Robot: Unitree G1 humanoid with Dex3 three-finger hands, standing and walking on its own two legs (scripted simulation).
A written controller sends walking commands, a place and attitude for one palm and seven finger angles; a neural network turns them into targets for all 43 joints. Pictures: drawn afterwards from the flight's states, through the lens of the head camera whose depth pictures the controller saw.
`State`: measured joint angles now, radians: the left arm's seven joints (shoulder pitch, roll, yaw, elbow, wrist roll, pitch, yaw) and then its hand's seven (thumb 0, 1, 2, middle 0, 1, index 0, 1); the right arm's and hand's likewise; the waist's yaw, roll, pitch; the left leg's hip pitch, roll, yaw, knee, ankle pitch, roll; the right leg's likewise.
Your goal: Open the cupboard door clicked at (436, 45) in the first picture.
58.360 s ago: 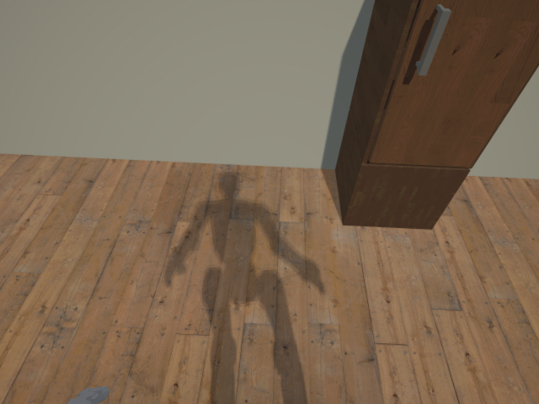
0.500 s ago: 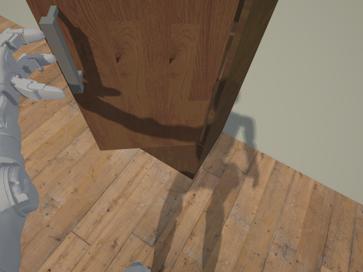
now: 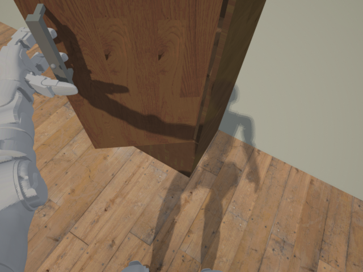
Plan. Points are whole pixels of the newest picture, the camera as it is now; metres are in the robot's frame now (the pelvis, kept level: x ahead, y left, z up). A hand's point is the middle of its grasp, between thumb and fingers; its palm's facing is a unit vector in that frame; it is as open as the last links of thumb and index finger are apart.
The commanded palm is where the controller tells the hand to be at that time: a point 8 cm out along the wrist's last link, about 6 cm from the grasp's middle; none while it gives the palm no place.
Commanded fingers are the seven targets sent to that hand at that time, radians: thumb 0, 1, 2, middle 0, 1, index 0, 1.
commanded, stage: slide the fingers in behind the handle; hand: left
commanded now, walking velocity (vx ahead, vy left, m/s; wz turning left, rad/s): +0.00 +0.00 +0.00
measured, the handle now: (55, 51) +0.56 +0.23 +0.15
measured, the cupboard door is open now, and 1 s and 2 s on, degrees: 37 37 48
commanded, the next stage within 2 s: close the thumb around the handle in 0.64 s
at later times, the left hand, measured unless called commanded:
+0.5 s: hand (60, 65) +0.51 +0.21 +0.15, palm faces +0.07 -1.00 +0.01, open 13.9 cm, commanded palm +0.48 +0.25 +0.15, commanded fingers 0.00 -0.50 0.30 -0.30 -1.20 -0.30 -1.20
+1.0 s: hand (62, 70) +0.49 +0.20 +0.15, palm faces +0.07 -1.00 +0.01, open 12.1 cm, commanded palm +0.47 +0.25 +0.15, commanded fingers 0.00 0.28 0.64 -0.36 -1.28 -0.36 -1.28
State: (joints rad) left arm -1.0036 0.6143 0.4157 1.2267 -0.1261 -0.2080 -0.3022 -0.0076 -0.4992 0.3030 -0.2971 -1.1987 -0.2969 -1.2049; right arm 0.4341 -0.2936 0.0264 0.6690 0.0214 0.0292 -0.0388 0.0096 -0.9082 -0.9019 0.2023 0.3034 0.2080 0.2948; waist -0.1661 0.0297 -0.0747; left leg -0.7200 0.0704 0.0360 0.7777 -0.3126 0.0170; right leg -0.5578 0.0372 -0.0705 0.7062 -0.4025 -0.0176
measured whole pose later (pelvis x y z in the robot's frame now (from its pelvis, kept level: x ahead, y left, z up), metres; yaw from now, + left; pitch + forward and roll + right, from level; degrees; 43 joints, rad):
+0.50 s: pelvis +0.00 +0.00 +0.00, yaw -1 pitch +14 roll -2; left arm -0.95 0.57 0.43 1.17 -0.10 -0.23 -0.24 -0.01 -0.50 0.30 -0.30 -1.20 -0.32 -1.21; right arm 0.42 -0.28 0.02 0.64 0.02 0.02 -0.03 0.01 -0.91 -0.90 0.20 0.30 0.21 0.29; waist -0.16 0.03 -0.08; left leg -0.70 0.07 0.05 0.76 -0.32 0.01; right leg -0.55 0.04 -0.05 0.70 -0.41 -0.02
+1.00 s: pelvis +0.00 +0.00 +0.00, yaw +0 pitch +12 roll -2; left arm -0.92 0.51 0.39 1.15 -0.12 -0.22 -0.22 -0.01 -0.20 0.43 -0.30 -1.23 -0.31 -1.22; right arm 0.39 -0.28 0.02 0.66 0.02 0.02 -0.03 0.01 -0.91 -0.90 0.20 0.30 0.21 0.29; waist -0.14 0.04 -0.08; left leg -0.65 0.06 0.05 0.75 -0.31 0.01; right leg -0.50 0.03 -0.06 0.70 -0.41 -0.02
